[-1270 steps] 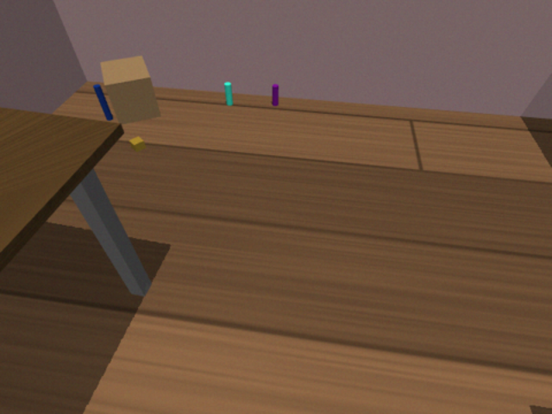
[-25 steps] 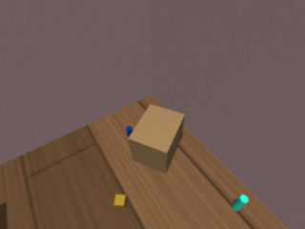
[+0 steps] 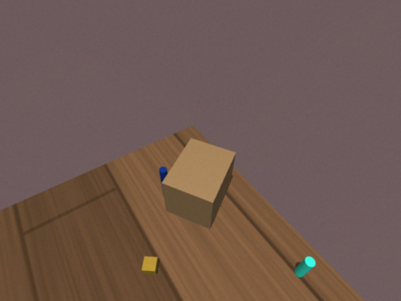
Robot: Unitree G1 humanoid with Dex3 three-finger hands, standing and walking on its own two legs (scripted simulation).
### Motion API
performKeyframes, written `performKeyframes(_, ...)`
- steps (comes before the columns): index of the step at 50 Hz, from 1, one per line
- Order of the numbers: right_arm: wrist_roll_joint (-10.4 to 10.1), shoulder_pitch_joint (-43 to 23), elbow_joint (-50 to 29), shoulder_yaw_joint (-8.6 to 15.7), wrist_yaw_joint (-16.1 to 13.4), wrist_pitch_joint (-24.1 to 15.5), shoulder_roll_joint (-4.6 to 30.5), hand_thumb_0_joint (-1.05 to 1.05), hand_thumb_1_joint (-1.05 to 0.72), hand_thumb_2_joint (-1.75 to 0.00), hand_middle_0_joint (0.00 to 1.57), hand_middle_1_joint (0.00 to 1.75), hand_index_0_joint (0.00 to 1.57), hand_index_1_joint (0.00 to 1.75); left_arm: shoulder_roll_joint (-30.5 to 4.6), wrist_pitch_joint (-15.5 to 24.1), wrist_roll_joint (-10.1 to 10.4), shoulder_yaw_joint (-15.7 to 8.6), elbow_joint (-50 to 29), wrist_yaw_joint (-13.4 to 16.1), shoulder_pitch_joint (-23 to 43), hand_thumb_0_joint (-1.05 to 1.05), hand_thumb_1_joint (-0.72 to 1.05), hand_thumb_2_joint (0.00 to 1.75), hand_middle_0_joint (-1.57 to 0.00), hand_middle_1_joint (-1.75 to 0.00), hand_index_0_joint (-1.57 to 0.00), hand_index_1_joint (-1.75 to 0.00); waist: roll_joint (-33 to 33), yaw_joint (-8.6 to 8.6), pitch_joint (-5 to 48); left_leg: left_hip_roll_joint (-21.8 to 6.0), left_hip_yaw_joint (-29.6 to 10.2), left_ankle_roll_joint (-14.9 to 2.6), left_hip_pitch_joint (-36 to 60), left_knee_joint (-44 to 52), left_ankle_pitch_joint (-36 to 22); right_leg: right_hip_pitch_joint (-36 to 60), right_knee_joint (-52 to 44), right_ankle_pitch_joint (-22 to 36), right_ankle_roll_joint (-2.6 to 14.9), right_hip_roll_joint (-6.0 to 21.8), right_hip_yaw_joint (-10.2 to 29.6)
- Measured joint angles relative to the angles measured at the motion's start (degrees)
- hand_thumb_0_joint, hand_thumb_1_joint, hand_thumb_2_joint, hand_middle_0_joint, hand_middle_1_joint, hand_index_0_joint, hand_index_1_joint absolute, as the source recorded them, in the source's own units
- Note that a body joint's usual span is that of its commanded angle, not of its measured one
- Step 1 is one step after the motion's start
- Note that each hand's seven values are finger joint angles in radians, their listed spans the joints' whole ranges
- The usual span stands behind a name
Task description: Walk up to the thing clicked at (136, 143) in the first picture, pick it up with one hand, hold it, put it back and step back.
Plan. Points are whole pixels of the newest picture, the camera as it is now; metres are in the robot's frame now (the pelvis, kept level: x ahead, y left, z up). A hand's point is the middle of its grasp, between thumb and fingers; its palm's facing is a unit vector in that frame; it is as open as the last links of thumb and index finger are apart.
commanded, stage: walk up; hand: left
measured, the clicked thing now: (150, 265) +0.44 +0.24 -0.75
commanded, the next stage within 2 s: stand in 0.56 s
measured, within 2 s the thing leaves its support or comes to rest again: neither
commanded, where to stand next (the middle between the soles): +0.06 +0.00 m, yaw +0 degrees
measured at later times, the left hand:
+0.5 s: hand out of the picture +0.09 +0.25 -0.15, palm faces +0.01 -0.94 -0.34, open 7.4 cm
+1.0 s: hand out of the picture +0.08 +0.25 -0.16, palm faces -0.01 -0.94 -0.34, open 7.4 cm
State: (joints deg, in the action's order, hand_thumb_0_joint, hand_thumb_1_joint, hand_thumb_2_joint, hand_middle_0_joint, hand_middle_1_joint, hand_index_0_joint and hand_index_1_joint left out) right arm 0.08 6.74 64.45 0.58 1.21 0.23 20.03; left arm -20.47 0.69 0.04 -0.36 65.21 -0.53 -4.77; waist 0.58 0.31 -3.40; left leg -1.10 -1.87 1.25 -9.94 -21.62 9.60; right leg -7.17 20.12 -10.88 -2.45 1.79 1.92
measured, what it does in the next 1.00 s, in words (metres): stands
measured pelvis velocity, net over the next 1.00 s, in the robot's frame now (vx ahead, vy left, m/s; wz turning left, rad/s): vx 0.01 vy -0.01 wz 0.01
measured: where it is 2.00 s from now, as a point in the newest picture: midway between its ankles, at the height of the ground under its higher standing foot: outside the picture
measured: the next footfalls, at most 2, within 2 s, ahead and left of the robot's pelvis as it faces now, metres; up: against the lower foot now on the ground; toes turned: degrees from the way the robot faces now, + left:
none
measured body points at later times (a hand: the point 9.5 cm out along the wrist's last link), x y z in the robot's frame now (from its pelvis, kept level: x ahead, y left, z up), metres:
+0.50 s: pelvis +0.01 +0.00 +0.00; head +0.02 +0.00 +0.45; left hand +0.09 +0.30 -0.13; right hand +0.11 -0.30 -0.13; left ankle +0.03 +0.13 -0.75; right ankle +0.00 -0.15 -0.75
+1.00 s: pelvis +0.01 -0.01 +0.00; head +0.02 +0.00 +0.45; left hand +0.08 +0.30 -0.13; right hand +0.09 -0.31 -0.13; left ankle +0.03 +0.13 -0.75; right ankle +0.00 -0.15 -0.75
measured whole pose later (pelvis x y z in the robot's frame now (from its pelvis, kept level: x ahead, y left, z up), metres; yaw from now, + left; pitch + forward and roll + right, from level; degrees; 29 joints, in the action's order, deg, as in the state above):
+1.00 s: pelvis +0.01 -0.01 +0.00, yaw +1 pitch -2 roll +0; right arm 0.2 5.9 64.6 0.2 0.8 0.0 20.4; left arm -20.3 0.6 -0.4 -0.1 64.7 -0.4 -6.7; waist 0.1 0.2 -3.0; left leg -1.5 -2.7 1.9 -8.5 -20.4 10.0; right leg -5.4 18.9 -11.5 -1.9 1.4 1.0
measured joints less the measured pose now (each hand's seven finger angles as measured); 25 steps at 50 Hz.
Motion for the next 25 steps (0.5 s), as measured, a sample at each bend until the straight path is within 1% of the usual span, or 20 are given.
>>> performKeyframes(15, -0.4, -2.6, -0.3, 0.1, 0.0, 0.3, -0.5, 0.01, -0.91, -0.9, 0.21, 0.3, 0.21, 0.3, 0.5, 0.2, -0.1, 0.1, 1.0, 0.3, -0.2, 0.0, 0.9, 0.89, -0.2, -0.3, -0.2, -0.3, -1.1, -0.74, 0.6, 0.1, -0.5, 0.08, 1.2, 0.9, 0.1, 1.6, -1.3, -0.1, 0.03, 0.1, -0.6)
performKeyframes(25, -0.2, -2.6, 0.0, 0.3, 0.0, 0.5, -0.4, 0.01, -0.91, -0.9, 0.21, 0.3, 0.21, 0.3, 0.6, 0.2, -0.3, 0.0, 0.7, 0.4, 0.0, 0.0, 0.9, 0.89, -0.2, -0.3, -0.2, -0.3, -1.2, -0.57, 0.6, 0.1, -0.9, 0.21, 1.5, 1.7, -0.2, 1.9, -1.7, -0.2, 0.15, 0.2, -1.0)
